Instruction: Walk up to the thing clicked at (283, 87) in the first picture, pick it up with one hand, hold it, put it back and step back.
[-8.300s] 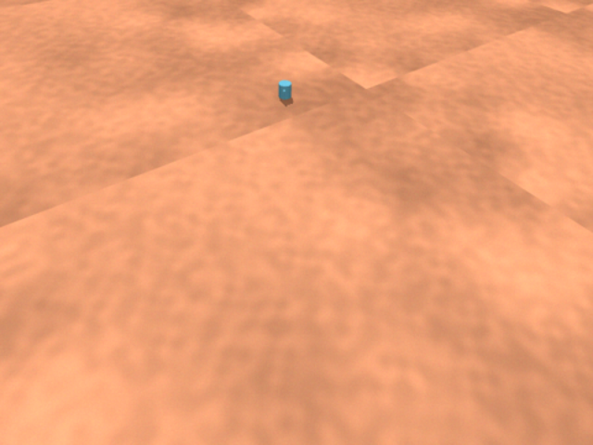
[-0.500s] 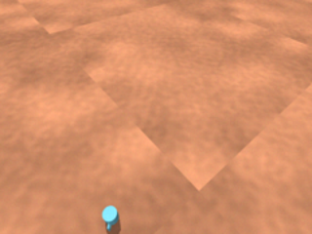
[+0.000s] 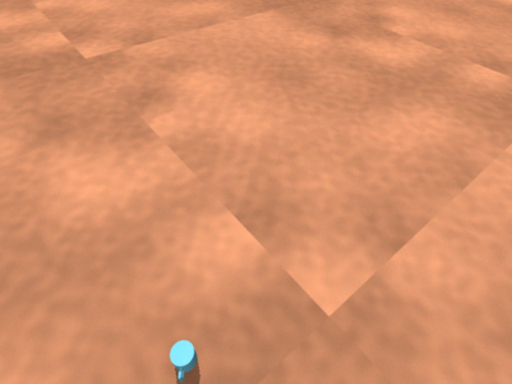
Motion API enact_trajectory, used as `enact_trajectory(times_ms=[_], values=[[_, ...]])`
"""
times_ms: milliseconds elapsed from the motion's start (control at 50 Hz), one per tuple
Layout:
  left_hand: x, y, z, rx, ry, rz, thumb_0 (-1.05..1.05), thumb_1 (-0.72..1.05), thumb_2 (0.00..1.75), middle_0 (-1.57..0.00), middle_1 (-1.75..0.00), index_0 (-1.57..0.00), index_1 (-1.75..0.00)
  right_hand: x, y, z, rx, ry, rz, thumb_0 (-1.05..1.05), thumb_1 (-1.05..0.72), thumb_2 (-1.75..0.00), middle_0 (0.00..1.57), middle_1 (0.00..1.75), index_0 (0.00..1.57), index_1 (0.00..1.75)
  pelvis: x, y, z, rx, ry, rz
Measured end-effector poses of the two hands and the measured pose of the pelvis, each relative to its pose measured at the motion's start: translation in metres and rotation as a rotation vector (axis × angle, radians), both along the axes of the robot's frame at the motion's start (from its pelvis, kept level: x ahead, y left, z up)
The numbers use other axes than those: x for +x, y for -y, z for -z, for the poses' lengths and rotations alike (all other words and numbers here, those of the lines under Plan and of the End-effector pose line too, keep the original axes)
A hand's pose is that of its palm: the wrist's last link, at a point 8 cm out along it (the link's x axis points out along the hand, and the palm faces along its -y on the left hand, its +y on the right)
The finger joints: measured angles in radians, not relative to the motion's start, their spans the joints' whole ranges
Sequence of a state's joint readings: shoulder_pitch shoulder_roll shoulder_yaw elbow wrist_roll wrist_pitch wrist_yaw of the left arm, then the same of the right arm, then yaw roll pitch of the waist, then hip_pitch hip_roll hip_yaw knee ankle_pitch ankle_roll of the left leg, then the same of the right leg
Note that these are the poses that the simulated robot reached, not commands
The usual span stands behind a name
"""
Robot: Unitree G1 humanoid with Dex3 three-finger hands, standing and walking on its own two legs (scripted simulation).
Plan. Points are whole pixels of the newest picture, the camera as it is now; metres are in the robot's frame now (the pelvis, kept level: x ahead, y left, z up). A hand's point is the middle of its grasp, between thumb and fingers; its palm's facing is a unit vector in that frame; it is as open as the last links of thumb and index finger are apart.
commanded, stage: stand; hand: left
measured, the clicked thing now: (183, 361) +0.32 +0.24 -0.74
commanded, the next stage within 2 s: none
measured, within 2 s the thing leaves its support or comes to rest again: neither
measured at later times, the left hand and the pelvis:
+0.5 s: hand out of the picture +0.07 +0.25 -0.16, palm faces -0.03 -0.94 -0.34, open 7.4 cm; pelvis +0.00 +0.00 +0.00, yaw +0 degrees
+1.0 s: hand out of the picture +0.07 +0.25 -0.16, palm faces -0.03 -0.94 -0.34, open 7.4 cm; pelvis +0.00 +0.00 +0.00, yaw +0 degrees
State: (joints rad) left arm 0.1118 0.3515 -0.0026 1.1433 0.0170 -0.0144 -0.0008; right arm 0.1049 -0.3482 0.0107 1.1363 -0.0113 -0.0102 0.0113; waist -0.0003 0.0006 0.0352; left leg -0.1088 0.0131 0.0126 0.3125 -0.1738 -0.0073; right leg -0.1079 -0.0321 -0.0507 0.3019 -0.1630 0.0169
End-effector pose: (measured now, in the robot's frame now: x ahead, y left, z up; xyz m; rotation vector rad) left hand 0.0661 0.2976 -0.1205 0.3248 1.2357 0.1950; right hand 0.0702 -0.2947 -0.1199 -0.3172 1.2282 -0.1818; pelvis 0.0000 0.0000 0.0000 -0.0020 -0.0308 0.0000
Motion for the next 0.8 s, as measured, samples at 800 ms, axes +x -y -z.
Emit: enact_trajectory(times_ms=[800], values=[[-0.0015, 0.0004, 0.0013, -0.003, -0.007, -0.006, 0.01, 0.90, 0.90, -0.20, -0.30, -0.20, -0.30, 0.0016, 0.0007, -0.0006, -0.004, -0.006, -0.002, 0.00, -0.90, -0.89, 0.20, 0.30, 0.20, 0.30, 0.0032, -0.0001, -0.0001, -0.001, 0.002, -0.004]])
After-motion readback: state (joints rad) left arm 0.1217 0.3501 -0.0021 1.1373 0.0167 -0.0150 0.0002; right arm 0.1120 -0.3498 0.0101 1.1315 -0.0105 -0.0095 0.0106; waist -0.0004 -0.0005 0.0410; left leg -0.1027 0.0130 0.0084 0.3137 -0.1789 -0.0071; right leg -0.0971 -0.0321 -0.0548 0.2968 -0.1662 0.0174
